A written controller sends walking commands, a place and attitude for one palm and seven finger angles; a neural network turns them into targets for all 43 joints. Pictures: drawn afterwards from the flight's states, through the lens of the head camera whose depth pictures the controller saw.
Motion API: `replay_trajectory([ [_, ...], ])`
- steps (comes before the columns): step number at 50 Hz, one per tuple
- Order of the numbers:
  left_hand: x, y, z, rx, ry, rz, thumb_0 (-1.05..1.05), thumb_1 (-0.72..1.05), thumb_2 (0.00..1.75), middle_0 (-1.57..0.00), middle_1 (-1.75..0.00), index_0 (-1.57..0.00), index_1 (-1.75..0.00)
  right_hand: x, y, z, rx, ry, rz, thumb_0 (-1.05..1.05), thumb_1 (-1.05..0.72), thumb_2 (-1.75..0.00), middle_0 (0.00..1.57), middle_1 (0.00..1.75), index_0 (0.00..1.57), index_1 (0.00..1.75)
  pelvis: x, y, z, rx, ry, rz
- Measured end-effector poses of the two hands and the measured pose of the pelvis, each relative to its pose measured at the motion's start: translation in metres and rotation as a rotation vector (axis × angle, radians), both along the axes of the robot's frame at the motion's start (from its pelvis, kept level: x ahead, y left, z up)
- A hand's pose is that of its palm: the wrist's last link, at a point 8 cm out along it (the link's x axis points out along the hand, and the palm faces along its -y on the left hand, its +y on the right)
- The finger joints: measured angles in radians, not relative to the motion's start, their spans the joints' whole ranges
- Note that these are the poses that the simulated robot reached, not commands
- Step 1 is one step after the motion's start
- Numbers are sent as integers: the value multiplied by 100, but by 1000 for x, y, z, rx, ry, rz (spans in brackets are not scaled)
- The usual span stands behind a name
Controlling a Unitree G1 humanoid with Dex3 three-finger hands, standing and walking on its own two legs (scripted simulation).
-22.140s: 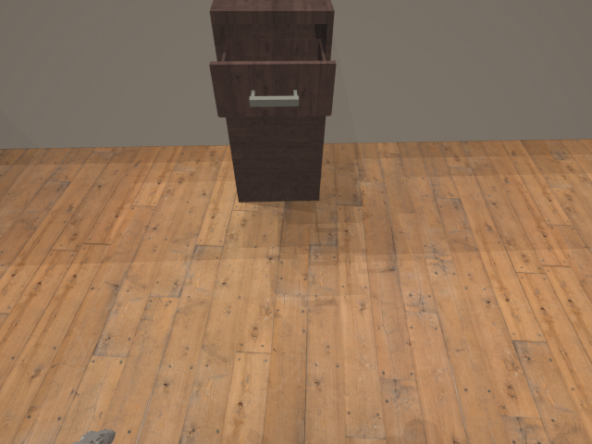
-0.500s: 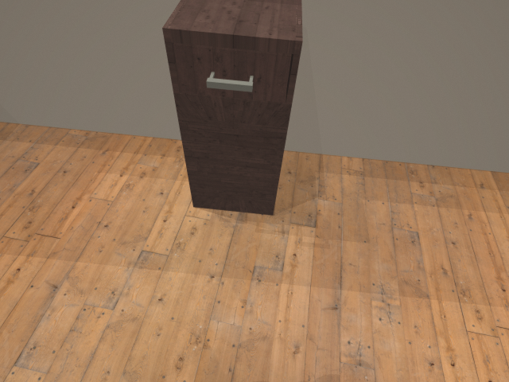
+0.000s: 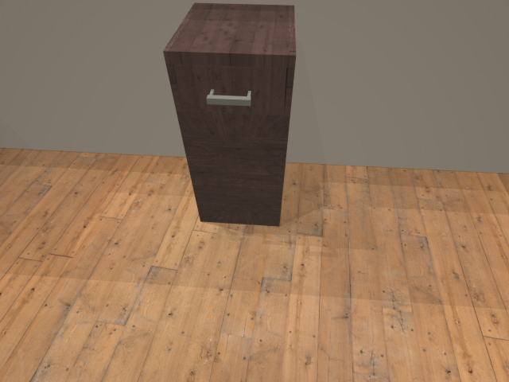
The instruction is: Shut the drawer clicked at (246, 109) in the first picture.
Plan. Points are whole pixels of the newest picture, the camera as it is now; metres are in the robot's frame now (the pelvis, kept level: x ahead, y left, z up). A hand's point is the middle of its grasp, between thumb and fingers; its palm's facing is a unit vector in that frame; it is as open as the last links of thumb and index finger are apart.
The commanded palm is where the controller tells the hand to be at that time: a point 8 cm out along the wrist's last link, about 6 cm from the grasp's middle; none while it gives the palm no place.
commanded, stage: let the arm hang, fingers relaxed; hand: left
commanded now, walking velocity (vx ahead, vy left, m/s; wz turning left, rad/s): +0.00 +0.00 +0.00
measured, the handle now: (229, 96) +0.93 +0.13 -0.04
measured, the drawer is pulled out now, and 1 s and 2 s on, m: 0.00 0.00 0.00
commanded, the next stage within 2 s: look to check the result in 0.24 s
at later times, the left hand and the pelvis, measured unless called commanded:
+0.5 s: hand out of the picture +0.00 +0.16 -0.17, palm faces +0.04 -0.98 -0.20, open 7.4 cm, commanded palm none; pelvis +0.01 -0.01 +0.00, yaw +0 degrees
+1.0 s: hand out of the picture +0.05 +0.17 -0.17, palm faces +0.02 -0.97 -0.24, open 7.4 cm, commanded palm none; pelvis +0.02 -0.02 +0.00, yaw +0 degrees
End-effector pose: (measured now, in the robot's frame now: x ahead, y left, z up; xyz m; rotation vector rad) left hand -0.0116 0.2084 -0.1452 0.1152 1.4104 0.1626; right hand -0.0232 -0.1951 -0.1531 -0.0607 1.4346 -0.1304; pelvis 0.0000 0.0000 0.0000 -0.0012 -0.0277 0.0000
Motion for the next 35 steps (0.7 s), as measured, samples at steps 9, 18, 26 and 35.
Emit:
replay_trajectory([
  [9,5,-1,0,7,-9,2,1,92,90,-20,-31,-21,-30,0,-10,2,-19,0,-8,1,-92,-89,20,30,20,30,2,-5,0,0,-3,-1],
  [18,-1,0,2,17,22,7,0,91,90,-20,-30,-20,-29,-3,-20,3,-32,28,-6,1,-91,-89,20,30,20,30,4,-9,1,0,-2,0],
  [26,4,2,3,28,28,0,0,91,90,-20,-30,-20,-29,4,-29,4,-43,24,-2,1,-91,-89,20,30,20,30,7,-12,1,0,-1,-3],
  [35,24,6,6,43,-10,-13,0,91,90,-20,-30,-20,-29,24,-39,5,-58,-10,12,1,-91,-89,20,30,20,30,12,-15,2,0,-3,-3],
])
